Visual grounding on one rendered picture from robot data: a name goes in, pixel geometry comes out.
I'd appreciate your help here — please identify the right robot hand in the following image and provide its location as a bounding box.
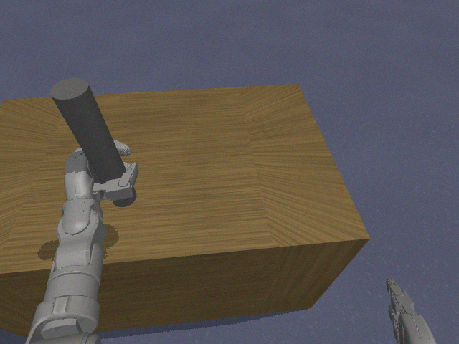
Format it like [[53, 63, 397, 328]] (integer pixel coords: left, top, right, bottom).
[[386, 279, 437, 344]]

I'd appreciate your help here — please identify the left robot arm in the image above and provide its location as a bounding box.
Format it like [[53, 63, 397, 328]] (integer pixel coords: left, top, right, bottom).
[[25, 198, 106, 344]]

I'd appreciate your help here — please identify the left robot hand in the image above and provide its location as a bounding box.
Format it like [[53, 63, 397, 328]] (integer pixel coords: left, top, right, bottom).
[[64, 140, 139, 205]]

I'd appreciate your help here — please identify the can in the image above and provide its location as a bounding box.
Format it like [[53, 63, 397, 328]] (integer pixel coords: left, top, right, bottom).
[[49, 78, 137, 207]]

